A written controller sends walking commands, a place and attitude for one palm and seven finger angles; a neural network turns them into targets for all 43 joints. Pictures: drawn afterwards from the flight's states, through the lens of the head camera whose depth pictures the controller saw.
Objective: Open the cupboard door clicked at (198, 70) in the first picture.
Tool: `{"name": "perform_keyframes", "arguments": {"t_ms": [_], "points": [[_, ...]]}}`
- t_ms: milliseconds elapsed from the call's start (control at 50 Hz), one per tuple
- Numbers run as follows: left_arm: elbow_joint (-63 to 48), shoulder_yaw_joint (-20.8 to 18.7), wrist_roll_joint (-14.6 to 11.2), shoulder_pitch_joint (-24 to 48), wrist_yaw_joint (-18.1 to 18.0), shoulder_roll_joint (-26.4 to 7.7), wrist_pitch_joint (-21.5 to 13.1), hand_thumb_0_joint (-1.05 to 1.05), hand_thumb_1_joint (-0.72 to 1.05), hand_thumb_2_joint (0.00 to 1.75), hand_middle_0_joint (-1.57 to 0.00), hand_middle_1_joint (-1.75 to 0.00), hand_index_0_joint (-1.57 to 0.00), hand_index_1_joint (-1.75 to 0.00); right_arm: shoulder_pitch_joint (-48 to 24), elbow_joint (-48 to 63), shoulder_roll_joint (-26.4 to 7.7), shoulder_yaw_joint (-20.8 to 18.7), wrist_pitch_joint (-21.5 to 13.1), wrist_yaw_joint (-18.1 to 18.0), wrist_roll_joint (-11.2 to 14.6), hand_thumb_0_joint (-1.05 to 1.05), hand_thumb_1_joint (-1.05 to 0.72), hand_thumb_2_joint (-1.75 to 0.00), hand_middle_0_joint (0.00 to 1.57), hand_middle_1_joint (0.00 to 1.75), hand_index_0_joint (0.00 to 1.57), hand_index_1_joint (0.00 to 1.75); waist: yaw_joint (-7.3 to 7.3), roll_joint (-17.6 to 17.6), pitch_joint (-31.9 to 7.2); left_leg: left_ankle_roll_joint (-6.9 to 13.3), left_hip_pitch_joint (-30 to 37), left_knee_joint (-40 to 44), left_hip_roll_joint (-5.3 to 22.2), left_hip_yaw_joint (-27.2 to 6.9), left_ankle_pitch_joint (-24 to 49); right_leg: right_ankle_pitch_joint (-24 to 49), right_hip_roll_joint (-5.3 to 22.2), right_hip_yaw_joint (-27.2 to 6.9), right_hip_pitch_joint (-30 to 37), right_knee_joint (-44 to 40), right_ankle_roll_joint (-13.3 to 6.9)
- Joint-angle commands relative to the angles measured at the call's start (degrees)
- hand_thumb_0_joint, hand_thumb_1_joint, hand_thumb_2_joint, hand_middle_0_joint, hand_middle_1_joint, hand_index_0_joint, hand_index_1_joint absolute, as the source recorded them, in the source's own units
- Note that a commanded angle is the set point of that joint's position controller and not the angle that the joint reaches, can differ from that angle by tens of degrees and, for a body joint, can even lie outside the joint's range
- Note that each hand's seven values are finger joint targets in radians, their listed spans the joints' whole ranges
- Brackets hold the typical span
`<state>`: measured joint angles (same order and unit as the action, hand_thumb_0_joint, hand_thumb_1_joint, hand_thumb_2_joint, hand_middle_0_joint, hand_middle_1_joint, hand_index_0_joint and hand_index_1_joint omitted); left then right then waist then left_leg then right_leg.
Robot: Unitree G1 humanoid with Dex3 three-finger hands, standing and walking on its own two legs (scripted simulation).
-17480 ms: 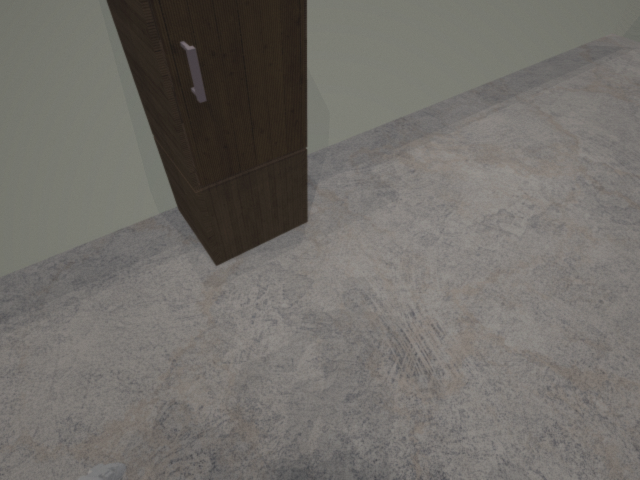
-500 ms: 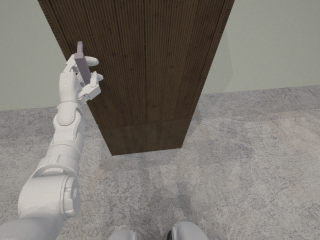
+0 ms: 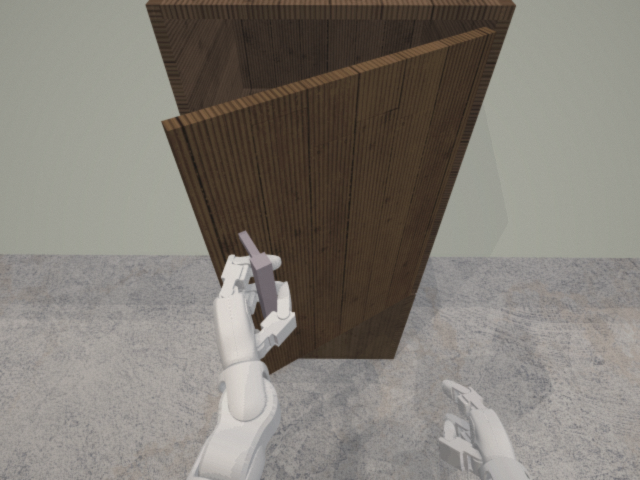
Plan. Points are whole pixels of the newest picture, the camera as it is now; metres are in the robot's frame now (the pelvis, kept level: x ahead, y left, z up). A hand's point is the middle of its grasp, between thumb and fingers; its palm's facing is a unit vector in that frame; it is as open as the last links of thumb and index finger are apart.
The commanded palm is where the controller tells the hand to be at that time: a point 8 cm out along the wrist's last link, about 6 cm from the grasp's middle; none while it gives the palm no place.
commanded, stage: pull the door open along its arc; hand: left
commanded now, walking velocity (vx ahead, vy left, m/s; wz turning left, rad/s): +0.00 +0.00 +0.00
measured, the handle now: (259, 280) +0.35 +0.10 +0.06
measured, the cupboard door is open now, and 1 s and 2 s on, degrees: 31 39 37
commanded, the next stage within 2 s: open thumb and fingers to let go in 0.34 s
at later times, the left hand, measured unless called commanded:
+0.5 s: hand (316, 345) +0.26 +0.02 +0.07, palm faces +0.31 -0.95 -0.07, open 6.3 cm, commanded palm +0.22 +0.07 +0.06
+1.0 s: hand (293, 352) +0.25 +0.05 +0.06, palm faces +0.40 -0.92 -0.02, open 13.1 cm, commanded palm +0.21 +0.08 +0.06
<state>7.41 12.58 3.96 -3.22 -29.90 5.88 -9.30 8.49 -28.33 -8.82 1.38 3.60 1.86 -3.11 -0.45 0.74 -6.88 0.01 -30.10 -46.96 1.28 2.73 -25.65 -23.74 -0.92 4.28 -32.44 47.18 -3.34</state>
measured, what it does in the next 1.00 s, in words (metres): stands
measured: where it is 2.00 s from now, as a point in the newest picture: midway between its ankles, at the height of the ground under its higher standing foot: outside the picture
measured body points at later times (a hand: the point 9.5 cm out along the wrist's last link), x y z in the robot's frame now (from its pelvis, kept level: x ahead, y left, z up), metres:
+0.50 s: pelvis +0.00 -0.05 +0.00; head +0.02 -0.09 +0.45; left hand +0.24 +0.07 +0.07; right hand +0.18 -0.27 -0.10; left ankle -0.02 +0.13 -0.70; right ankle +0.00 -0.08 -0.70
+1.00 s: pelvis -0.03 -0.04 -0.01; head -0.01 -0.07 +0.44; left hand +0.23 +0.09 +0.07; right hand +0.16 -0.25 -0.11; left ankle -0.02 +0.13 -0.70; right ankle +0.00 -0.08 -0.70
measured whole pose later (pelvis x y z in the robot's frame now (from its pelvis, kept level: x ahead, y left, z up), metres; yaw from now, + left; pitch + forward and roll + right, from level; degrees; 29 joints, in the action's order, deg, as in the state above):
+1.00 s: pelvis -0.03 -0.04 -0.01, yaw +1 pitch +8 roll +2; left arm 2.9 12.0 3.0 -8.6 -32.4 5.4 -10.2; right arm 10.6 -32.1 -11.1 -0.3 -1.5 -0.7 -3.1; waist 0.1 2.4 -6.3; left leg -1.5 -33.1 -49.3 -1.0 -5.6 -24.2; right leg -23.5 -1.6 6.2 -35.7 51.1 -6.4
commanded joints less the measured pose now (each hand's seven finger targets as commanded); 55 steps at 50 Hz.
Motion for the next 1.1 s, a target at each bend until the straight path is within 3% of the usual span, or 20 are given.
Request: {"name": "perform_keyframes", "arguments": {"t_ms": [0,100,180,280,380,420,460,520,560,600,640,720,820,860,900,1020,1080], "points": [[-14.8,-3.73,1.39,1.68,-5.78,3.62,0.19,0.0,0.9,0.9,-0.4,-1.35,-0.4,-1.35,-2.98,6.59,-5.08,-1.82,-1.55,-0.96,-0.17,0.0,-0.9,-0.9,0.2,0.3,0.2,0.3,1.76,-3.9,-11.75,-0.04,2.56,3.87,-2.25,-1.89,18.91,27.04,1.68,-3.51,14.85,-7.81,1.84],[-20.53,2.14,1.1,-6.14,-3.32,7.44,1.29,0.0,0.9,0.9,-0.4,-1.35,-0.4,-1.35,-3.7,7.55,-4.92,-1.75,-2.2,-0.15,0.03,0.0,-0.9,-0.9,0.2,0.3,0.2,0.3,1.36,-3.16,-11.81,-0.23,4.19,3.31,-2.26,-2.29,20.54,35.18,2.69,-3.62,16.75,-7.65,2.6],[-25.54,5.19,0.21,-14.28,-1.7,9.15,1.73,0.0,0.9,0.9,-0.4,-1.35,-0.4,-1.35,-3.99,8.55,-4.7,-1.49,-3.11,0.62,0.34,0.0,-0.9,-0.9,0.2,0.3,0.2,0.3,1.24,-4.98,-11.91,-0.35,3.76,2.58,-2.43,-2.62,20.2,40.15,3.49,-3.88,18.36,-7.55,3.29],[-30.52,8.95,-0.52,-20.93,-0.1,10.87,2.92,0.0,0.9,0.9,-0.4,-1.35,-0.4,-1.35,-4.4,9.31,-4.61,-1.05,-4.02,1.27,0.82,0.0,-0.9,-0.9,0.2,0.3,0.2,0.3,1.08,-4.63,-10.25,-0.36,3.26,1.8,-3.16,-3.07,17.18,38.25,4.51,-5.28,17.97,-9.19,3.7],[-26.24,3.97,0.05,-11.95,-1.17,5.82,1.33,0.0,0.9,0.9,-0.4,-1.35,-0.4,-1.35,-4.27,8.44,-5.38,-1.36,-5.13,-0.14,0.21,0.0,-0.9,-0.9,0.2,0.3,0.2,0.3,0.26,-6.6,-6.85,-0.15,-0.19,0.24,-3.96,-4.52,10.98,26.09,5.62,-9.52,13.44,-11.94,4.44],[-23.99,0.49,0.26,-2.25,-2.83,2.73,-0.19,0.0,0.9,0.9,-0.4,-1.35,-0.4,-1.35,-4.61,6.97,-5.66,-1.67,-5.88,-1.03,-0.15,0.0,-0.9,-0.9,0.2,0.3,0.2,0.3,-0.5,-7.89,-6.4,-0.08,-2.51,-0.8,-4.08,-5.21,8.71,21.21,6.37,-11.98,11.51,-12.64,4.83],[-21.06,-0.23,0.23,-3.26,-3.6,3.94,-1.29,0.0,0.76,0.84,-0.39,-1.34,-0.39,-1.34,-4.92,6.15,-5.11,-1.81,-6.74,-1.36,-0.47,0.0,-0.9,-0.9,0.2,0.3,0.2,0.3,0.67,-8.35,-7.97,-0.23,-4.02,-1.15,-4.25,-5.68,7.68,18.82,6.82,-13.08,12.08,-12.7,4.82],[-21.06,-0.66,-0.02,-5.09,-3.21,3.81,-2.66,0.0,0.55,0.75,-0.38,-1.31,-0.38,-1.31,-4.38,6.05,-5.27,-2.44,-7.28,-1.61,-0.32,0.0,-0.9,-0.9,0.2,0.3,0.2,0.3,1.26,-9.22,-11.16,-0.31,-5.1,-0.88,-4.17,-5.82,8.66,23.6,7.19,-13.96,15.54,-11.52,5.15],[-21.9,-0.17,0.01,-5.55,-2.56,3.65,-3.2,0.0,0.41,0.69,-0.36,-1.3,-0.36,-1.3,-3.49,6.12,-5.36,-2.57,-7.27,-1.73,-0.13,0.0,-0.9,-0.9,0.2,0.3,0.2,0.3,0.85,-8.23,-11.99,-0.25,-5.41,-0.82,-4.17,-5.67,9.16,26.4,7.5,-14.32,16.83,-11.02,5.49],[-20.91,-0.87,0.02,-3.64,-2.19,2.4,-3.46,0.0,0.27,0.63,-0.35,-1.28,-0.35,-1.28,-3.44,5.79,-5.74,-2.66,-7.21,-2.08,-0.18,0.0,-0.9,-0.9,0.2,0.3,0.2,0.3,0.18,-9.57,-11.08,-0.09,-6.07,-0.98,-4.01,-5.98,8.7,25.97,7.8,-15.0,16.48,-11.53,5.73],[-21.64,-0.36,0.1,-1.38,-2.05,2.42,-4.19,0.0,0.13,0.57,-0.35,-1.27,-0.35,-1.27,-3.53,5.66,-5.83,-2.76,-7.46,-2.31,-0.23,0.0,-0.9,-0.9,0.2,0.3,0.2,0.3,-0.36,-8.71,-10.56,0.07,-5.85,-1.09,-3.91,-5.92,7.89,22.92,7.92,-15.18,14.96,-11.82,5.8],[-21.16,1.01,0.33,0.36,-1.59,3.17,-5.56,0.0,-0.15,0.45,-0.32,-1.24,-0.32,-1.24,-3.55,5.57,-5.98,-2.81,-8.07,-2.44,-0.24,0.0,-0.9,-0.9,0.2,0.3,0.2,0.3,-0.61,-7.66,-9.85,0.37,-5.43,-1.17,-3.7,-6.16,7.16,17.32,7.52,-14.26,12.12,-11.66,5.29],[-19.34,0.08,-0.02,0.95,-1.94,2.84,-5.45,0.0,-0.5,0.3,-0.3,-1.2,-0.3,-1.2,-2.91,5.5,-6.0,-2.9,-8.36,-2.7,-0.19,0.0,-0.9,-0.9,0.2,0.3,0.2,0.3,-0.33,-9.23,-11.9,0.24,-6.25,-1.21,-3.81,-5.92,7.82,19.89,7.61,-13.83,13.86,-10.8,5.55],[-19.57,-0.29,-0.14,2.26,-2.24,2.49,-5.26,0.0,-0.5,0.3,-0.3,-1.2,-0.3,-1.2,-3.2,5.6,-5.91,-2.77,-8.11,-2.81,-0.02,0.0,-0.9,-0.9,0.2,0.3,0.2,0.3,-0.07,-8.17,-12.06,0.22,-6.3,-0.85,-3.94,-5.59,7.19,17.36,7.44,-13.65,13.92,-11.09,5.28],[-17.91,0.53,0.41,3.68,-2.63,3.27,-4.76,0.0,-0.5,0.3,-0.28,-1.1,-0.28,-1.1,-3.28,5.44,-5.92,-2.7,-8.14,-2.88,-0.03,0.0,-0.9,-0.9,0.2,0.3,0.2,0.3,-0.65,-9.1,-10.06,0.39,-5.86,-0.96,-3.84,-5.7,6.69,14.04,7.07,-13.05,11.87,-11.98,5.01],[-14.83,2.1,1.36,9.28,-4.17,5.14,-4.53,0.0,-0.5,0.3,-0.23,-0.8,-0.23,-0.8,-4.31,5.25,-5.91,-2.58,-8.6,-2.74,0.08,0.0,-0.9,-0.9,0.2,0.3,0.2,0.3,-0.97,-6.82,-8.54,0.65,-4.3,-0.42,-3.74,-5.33,4.28,2.29,5.63,-10.47,6.76,-12.37,3.65],[-13.52,3.02,2.0,11.81,-5.23,6.54,-4.38,0.0,-0.5,0.3,-0.21,-0.65,-0.21,-0.65,-4.43,5.15,-5.74,-2.69,-9.01,-2.47,0.06,0.0,-0.9,-0.9,0.2,0.3,0.2,0.3,-0.75,-5.31,-9.51,0.71,-3.49,-0.21,-3.78,-4.96,4.14,-0.05,4.7,-8.71,5.35,-11.44,2.87]]}}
